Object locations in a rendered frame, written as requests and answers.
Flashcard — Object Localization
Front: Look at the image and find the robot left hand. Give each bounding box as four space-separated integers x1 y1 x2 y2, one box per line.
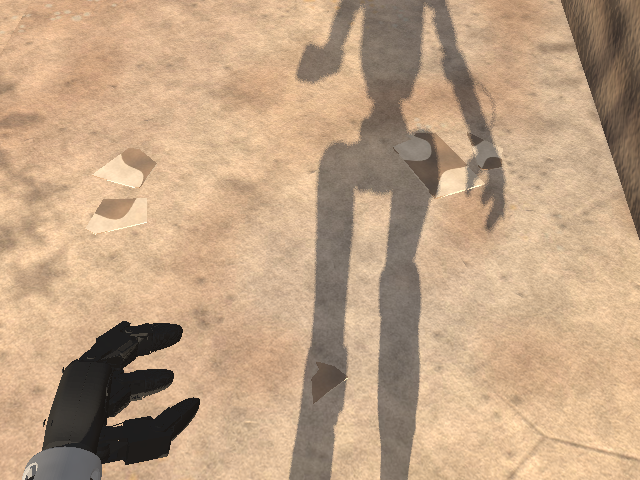
42 321 200 465

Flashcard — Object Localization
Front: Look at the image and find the robot left forearm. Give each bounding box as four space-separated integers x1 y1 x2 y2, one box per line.
22 446 102 480

